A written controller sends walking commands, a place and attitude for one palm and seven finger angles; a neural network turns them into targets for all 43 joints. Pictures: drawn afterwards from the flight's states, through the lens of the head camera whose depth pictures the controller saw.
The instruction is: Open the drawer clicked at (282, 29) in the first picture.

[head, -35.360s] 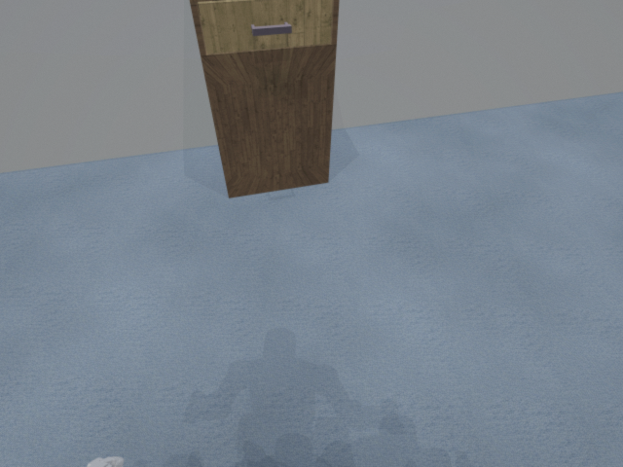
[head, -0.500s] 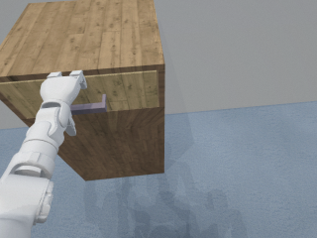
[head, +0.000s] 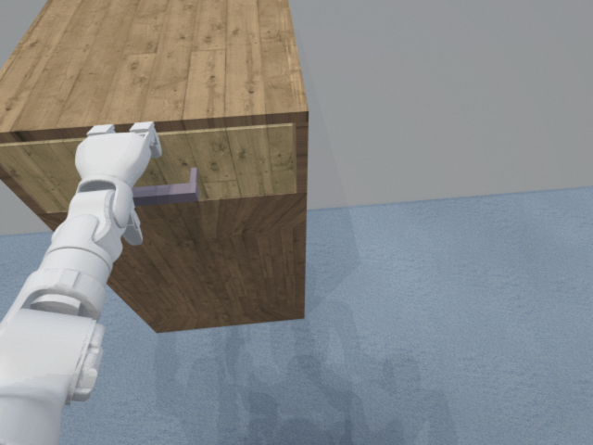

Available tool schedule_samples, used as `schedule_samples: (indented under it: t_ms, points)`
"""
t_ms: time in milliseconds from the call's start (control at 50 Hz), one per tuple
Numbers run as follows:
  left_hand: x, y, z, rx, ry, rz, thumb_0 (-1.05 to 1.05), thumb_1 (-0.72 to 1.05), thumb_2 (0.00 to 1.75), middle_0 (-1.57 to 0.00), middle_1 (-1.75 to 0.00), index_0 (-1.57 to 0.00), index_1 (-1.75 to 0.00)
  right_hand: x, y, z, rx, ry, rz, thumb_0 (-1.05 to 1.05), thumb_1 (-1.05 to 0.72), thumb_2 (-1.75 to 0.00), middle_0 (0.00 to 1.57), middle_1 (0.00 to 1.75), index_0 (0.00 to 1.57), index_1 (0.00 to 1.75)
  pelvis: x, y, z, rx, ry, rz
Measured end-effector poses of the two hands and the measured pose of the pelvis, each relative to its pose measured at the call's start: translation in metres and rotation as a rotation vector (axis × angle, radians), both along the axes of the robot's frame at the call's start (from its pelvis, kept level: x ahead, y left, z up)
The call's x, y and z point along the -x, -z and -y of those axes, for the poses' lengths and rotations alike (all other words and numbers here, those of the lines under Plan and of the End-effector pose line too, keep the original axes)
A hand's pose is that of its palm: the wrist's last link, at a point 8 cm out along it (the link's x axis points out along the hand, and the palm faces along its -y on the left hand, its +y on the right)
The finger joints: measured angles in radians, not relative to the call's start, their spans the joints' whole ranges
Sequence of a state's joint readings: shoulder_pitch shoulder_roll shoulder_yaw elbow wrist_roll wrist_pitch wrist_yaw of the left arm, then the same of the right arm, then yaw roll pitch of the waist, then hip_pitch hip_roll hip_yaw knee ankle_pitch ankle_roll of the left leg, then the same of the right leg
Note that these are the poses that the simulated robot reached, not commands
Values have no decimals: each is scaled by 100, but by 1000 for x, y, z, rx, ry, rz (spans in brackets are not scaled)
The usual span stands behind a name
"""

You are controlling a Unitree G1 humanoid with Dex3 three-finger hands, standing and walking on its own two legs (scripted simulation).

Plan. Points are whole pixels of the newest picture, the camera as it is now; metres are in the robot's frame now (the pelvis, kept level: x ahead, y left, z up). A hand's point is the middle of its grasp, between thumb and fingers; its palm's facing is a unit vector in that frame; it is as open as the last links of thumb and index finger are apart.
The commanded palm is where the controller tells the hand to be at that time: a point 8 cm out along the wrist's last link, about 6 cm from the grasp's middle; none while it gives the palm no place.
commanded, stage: lower the fingers behind the handle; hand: left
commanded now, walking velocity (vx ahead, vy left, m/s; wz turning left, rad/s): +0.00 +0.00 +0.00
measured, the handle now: (157, 185) +0.51 +0.23 +0.02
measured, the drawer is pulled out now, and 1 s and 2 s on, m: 0.00 0.00 0.00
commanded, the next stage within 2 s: lift the hand off the handle in 1.38 s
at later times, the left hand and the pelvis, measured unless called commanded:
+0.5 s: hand (141, 201) +0.47 +0.24 +0.03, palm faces +0.01 -0.02 -1.00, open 13.6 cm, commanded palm +0.45 +0.25 +0.08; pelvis +0.00 +0.01 -0.01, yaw -1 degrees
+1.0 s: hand (141, 206) +0.47 +0.24 +0.02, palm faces +0.00 +0.02 -1.00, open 13.8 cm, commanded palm +0.45 +0.25 +0.05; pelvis -0.01 +0.01 -0.02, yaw -1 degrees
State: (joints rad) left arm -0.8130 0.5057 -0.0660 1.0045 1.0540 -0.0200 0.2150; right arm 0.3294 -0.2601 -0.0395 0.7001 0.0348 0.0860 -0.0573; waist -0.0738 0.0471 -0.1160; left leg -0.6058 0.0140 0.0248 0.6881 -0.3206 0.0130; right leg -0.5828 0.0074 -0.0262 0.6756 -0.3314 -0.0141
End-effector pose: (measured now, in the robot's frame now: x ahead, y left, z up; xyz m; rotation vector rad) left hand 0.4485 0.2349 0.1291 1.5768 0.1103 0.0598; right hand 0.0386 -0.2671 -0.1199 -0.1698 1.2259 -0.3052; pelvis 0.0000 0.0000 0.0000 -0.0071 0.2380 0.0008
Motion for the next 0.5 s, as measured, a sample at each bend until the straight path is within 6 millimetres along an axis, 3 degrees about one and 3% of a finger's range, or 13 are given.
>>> schedule_samples:
  t_ms: [100,280,500]
  points:
    - [1,4,-1,5,-2,4,0,-49,30,-32,-120,-33,-125,9,0,0,3,7,-12,0,-90,-90,21,30,20,30,3,2,-1,1,4,-8]
    - [3,38,1,28,40,-45,0,-49,30,-32,-120,-32,-122,26,1,0,25,37,-45,0,-90,-90,21,30,20,30,4,6,-6,5,16,-32]
    - [0,44,-2,26,15,42,0,-49,30,-35,-122,-35,-125,30,9,-10,1,37,-89,0,-90,-90,20,30,20,30,0,10,-12,12,17,-56]
